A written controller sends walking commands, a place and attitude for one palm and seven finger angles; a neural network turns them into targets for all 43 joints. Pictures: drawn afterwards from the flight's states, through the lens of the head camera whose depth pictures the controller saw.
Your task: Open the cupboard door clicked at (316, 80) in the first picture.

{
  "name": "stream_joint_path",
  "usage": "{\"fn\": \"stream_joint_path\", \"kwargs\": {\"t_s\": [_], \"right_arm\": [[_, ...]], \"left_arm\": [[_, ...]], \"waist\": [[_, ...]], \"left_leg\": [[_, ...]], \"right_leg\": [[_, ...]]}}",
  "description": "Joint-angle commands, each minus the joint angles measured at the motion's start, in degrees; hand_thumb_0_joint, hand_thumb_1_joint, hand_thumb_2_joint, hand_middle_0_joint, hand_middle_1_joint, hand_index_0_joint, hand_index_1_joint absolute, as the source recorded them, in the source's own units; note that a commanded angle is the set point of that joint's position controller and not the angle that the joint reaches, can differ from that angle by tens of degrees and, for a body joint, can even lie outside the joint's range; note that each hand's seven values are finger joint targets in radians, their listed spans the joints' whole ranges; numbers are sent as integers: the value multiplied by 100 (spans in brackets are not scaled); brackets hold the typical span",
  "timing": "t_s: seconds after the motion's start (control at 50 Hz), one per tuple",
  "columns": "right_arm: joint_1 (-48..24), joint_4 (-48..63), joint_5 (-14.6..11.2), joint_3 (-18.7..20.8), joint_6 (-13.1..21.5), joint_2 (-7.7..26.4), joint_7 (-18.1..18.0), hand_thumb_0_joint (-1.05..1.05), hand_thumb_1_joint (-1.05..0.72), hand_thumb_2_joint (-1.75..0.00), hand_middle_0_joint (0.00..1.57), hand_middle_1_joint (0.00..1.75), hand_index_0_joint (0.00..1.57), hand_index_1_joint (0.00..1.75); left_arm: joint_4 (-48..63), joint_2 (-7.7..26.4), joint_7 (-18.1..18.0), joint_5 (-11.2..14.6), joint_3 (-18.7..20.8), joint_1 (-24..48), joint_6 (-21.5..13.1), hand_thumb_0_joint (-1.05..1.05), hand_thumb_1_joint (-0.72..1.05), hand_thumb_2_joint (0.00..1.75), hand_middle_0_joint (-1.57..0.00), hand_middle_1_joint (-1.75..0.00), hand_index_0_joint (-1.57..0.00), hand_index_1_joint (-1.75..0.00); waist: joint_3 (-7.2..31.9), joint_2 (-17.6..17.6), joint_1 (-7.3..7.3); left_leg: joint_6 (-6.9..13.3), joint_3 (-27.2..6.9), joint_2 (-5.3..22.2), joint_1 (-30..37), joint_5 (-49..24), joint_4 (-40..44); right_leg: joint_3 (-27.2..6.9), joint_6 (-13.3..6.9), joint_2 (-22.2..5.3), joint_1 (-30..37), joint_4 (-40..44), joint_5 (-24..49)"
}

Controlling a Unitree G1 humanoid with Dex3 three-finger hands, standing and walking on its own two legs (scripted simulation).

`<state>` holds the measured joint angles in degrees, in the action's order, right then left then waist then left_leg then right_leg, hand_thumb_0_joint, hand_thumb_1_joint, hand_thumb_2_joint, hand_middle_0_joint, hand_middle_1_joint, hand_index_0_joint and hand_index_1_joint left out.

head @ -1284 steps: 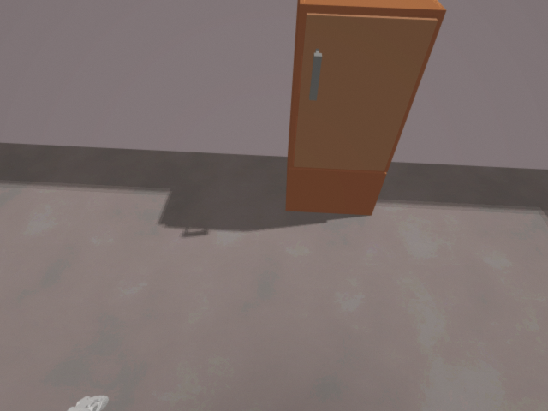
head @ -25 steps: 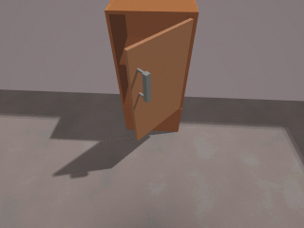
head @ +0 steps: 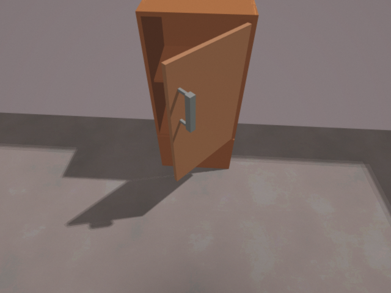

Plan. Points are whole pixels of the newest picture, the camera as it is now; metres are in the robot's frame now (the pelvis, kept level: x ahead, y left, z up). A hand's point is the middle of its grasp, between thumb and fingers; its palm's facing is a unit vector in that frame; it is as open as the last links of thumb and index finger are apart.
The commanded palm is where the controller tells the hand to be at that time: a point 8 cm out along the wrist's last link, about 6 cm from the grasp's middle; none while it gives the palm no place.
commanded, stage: look to check the result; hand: left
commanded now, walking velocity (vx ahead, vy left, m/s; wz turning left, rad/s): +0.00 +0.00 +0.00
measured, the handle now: (186, 110) +0.65 +0.07 -0.04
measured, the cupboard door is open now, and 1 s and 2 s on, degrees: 47 47 47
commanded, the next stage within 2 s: walk to a spot facing it in 0.44 s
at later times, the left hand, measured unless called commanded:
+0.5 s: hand out of the picture +0.05 +0.20 -0.17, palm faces +0.01 -0.97 -0.26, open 7.4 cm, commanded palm none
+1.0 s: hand out of the picture +0.09 +0.17 -0.18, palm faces -0.12 -0.96 -0.27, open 7.4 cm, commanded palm none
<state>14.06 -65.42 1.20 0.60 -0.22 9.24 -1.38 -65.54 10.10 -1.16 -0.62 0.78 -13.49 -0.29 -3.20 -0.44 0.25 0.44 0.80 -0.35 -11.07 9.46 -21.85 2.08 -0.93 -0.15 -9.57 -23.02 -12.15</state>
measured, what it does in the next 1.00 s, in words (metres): stands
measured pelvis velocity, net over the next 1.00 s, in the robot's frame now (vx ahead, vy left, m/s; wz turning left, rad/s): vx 0.00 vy -0.03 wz -0.18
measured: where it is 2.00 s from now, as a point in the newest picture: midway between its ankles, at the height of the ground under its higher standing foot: outside the picture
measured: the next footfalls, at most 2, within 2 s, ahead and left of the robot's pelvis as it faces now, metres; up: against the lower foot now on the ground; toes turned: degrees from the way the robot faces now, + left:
left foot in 1.36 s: +0.09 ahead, +0.12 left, +0.00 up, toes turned -25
right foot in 1.54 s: +0.01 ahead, -0.17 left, +0.00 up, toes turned -28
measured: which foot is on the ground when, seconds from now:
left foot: down 0.00-0.96, up 0.98-1.00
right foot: down 0.00-1.00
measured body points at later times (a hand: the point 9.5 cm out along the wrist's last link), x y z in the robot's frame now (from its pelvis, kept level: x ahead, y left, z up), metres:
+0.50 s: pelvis +0.01 +0.00 +0.00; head +0.03 -0.01 +0.45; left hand +0.05 +0.25 -0.15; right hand +0.05 -0.26 -0.16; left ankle +0.03 +0.11 -0.74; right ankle +0.00 -0.11 -0.74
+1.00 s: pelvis +0.00 -0.03 -0.02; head +0.04 -0.06 +0.43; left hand +0.10 +0.22 -0.16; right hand +0.01 -0.28 -0.18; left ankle +0.02 +0.11 -0.73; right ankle +0.00 -0.11 -0.75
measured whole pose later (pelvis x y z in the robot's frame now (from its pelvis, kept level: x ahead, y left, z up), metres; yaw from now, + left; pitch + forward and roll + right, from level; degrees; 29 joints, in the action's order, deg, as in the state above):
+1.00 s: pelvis +0.00 -0.03 -0.02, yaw -10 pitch -1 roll +2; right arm 11.2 -58.1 1.3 3.4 -2.4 12.3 -2.0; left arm -56.2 11.9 0.8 -1.4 4.1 -11.3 2.4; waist -6.1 -0.8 -1.0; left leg -1.6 7.5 4.4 -16.9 22.4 -40.1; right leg -1.1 -3.0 1.6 -17.5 -37.2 -16.9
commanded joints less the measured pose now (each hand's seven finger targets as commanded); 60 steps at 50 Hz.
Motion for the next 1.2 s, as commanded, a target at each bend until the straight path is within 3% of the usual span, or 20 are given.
{"fn": "stream_joint_path", "kwargs": {"t_s": [0.0, 0.4, 0.54, 0.56, 0.6, 0.68, 0.72, 0.78, 0.82, 0.84, 0.86, 0.9, 0.92, 0.94, 0.96, 0.98, 1.0, 1.04, 1.08, 1.18], "right_arm": [[186, 228, -15, 112, 74, 739, -53, 0, -90, -90, 20, 30, 20, 30], [-298, 244, -9, 125, 95, 1141, -19, 0, -90, -90, 20, 30, 20, 30], [-428, 253, 2, 133, 117, 1289, -7, 0, -90, -90, 20, 30, 20, 30], [-406, 246, 5, 132, 115, 1285, -15, 0, -90, -90, 20, 30, 20, 30], [-201, 225, 5, 84, 40, 887, -38, 0, -90, -90, 20, 30, 20, 30], [-56, 418, 9, 221, -42, 1014, -100, 0, -90, -90, 20, 30, 20, 30], [-42, 586, 7, 302, -60, 1097, -129, 0, -90, -90, 20, 30, 20, 30], [-35, 798, 34, 390, -64, 1256, -162, 0, -90, -90, 20, 30, 20, 30], [-68, 918, 57, 457, -55, 1380, -165, 0, -90, -90, 20, 30, 20, 30], [-92, 978, 79, 476, -38, 1412, -161, 0, -90, -90, 20, 30, 20, 30], [-117, 1032, 96, 478, -21, 1407, -163, 0, -90, -90, 20, 30, 20, 30], [-371, 1150, 84, 475, -1, 1369, -166, 0, -90, -90, 20, 30, 20, 30], [-574, 1246, 44, 489, -35, 1326, -170, 0, -90, -90, 20, 30, 20, 30], [-566, 1419, -44, 460, -77, 924, -140, 0, -90, -90, 20, 30, 20, 30], [-665, 1488, -57, 450, -149, 974, -92, 0, -90, -90, 20, 30, 20, 30], [-725, 1433, -45, 476, -191, 952, -89, 0, -90, -90, 20, 30, 20, 30], [-682, 1439, -33, 484, -186, 929, -87, 0, -90, -90, 20, 30, 20, 30], [-687, 1453, -31, 431, -151, 805, -72, 0, -90, -90, 20, 30, 20, 30], [-731, 1497, -55, 389, -151, 679, -69, 0, -90, -90, 20, 30, 20, 30], [-765, 1653, -111, 393, -111, 696, -93, 0, -90, -90, 20, 30, 20, 30]], "left_arm": [[181, 783, -55, 2, 156, -168, -85, 0, 90, 90, -20, -30, -20, -30], [221, 1176, -27, -1, 183, 200, -133, 0, 90, 90, -20, -30, -20, -30], [257, 1323, -21, 8, 188, 370, -167, 0, 90, 90, -20, -30, -20, -30], [281, 1324, -18, 11, 191, 400, -153, 0, 90, 90, -20, -30, -20, -30], [288, 976, -42, 11, 157, 261, -50, 0, 90, 90, -20, -30, -20, -30], [522, 1119, -7, -16, 309, 242, 102, 0, 90, 90, -20, -30, -20, -30], [692, 1120, 20, -35, 368, 243, 159, 0, 90, 90, -20, -30, -20, -30], [945, 1018, 80, -48, 415, 267, 231, 0, 90, 90, -20, -30, -20, -30], [1066, 901, 121, -53, 438, 224, 278, 0, 90, 90, -20, -30, -20, -30], [1130, 834, 144, -52, 452, 233, 319, 0, 90, 90, -20, -30, -20, -30], [1201, 788, 167, -47, 464, 252, 332, 0, 90, 90, -20, -30, -20, -30], [1168, 725, 197, -50, 489, -122, 277, 0, 90, 90, -20, -30, -20, -30], [1093, 859, 182, -76, 550, -498, 238, 0, 90, 90, -20, -30, -20, -30], [1084, 1456, 93, -157, 662, -612, 172, 0, 90, 90, -20, -30, -20, -30], [1112, 1689, 63, -67, 677, -645, 193, 0, 90, 90, -20, -30, -20, -30], [1189, 1533, 19, -67, 681, -391, 210, 0, 90, 90, -20, -30, -20, -30], [1278, 1370, -22, -72, 685, -98, 210, 0, 90, 90, -20, -30, -20, -30], [1355, 1192, -52, -70, 637, -5, 150, 0, 90, 90, -20, -30, -20, -30], [1345, 1250, -49, -75, 645, -148, 123, 0, 90, 90, -20, -30, -20, -30], [1389, 1360, -8, -101, 701, -214, 177, 0, 90, 90, -20, -30, -20, -30]], "waist": [[-4, -74, 8], [104, 22, -10], [307, 7, 10], [333, 7, 19], [292, 8, 40], [297, 76, 61], [344, 107, 70], [235, -421, 62], [201, -874, 8], [153, -1088, -16], [191, -1174, -15], [413, -629, -292], [370, 72, -499], [311, 1817, -432], [178, 1661, -538], [86, 1221, -372], [82, 1054, -215], [312, 699, -128], [526, 462, -172], [541, 853, -215]], "left_leg": [[141, -508, 588, 122, -220, 393], [118, -546, 608, 310, -451, 475], [97, -533, 626, 455, -709, 466], [84, -490, 656, 502, -768, 431], [20, -291, 684, 493, -767, 214], [19, -29, 781, 367, -576, -159], [79, -8, 886, 377, -499, -241], [297, -300, 1299, 372, -280, 12], [662, -742, 1863, 184, -185, 384], [883, -860, 2148, 111, -363, 543], [983, -834, 2264, 92, -711, 490], [723, -254, 2040, -108, -1411, -301], [347, 144, 1510, -569, -813, -1175], [-194, 860, 449, -1563, 1322, -2403], [-235, 353, 174, -1781, 2592, -3624], [-185, -149, 260, -1956, 2267, -4214], [-200, -263, 355, -2135, 1967, -4432], [-277, -268, 385, -1971, 1689, -4158], [-319, -152, 284, -1731, 1713, -3492], [-270, -166, 111, -1334, 1670, -2464]], "right_leg": [[-499, -174, -550, -241, 551, 51], [-533, -176, -616, -41, 722, 260], [-579, -176, -660, 121, 724, 671], [-618, -181, -644, 102, 681, 800], [-695, -141, -639, -64, 529, 1064], [-938, -209, -587, -267, 57, 1451], [-984, -220, -497, -445, -190, 1496], [-859, -147, -166, -956, -833, 881], [-554, -73, 91, -1167, -1803, -450], [-349, -27, 106, -1266, -2386, -1339], [-355, -36, -13, -1248, -2558, -1711], [-342, -70, -120, -497, -1647, -1045], [-705, -131, -220, 5, -536, 344], [-2614, -475, -1469, 358, 511, 1474], [-3214, -1047, -1980, 27, 824, 1557], [-3187, -1180, -1670, -190, 765, 893], [-3066, -1191, -1545, -139, 613, 958], [-2693, -1197, -1298, 11, 379, 1589], [-2608, -1161, -1160, 265, 253, 2114], [-2897, -1075, -985, 244, 267, 1900]]}}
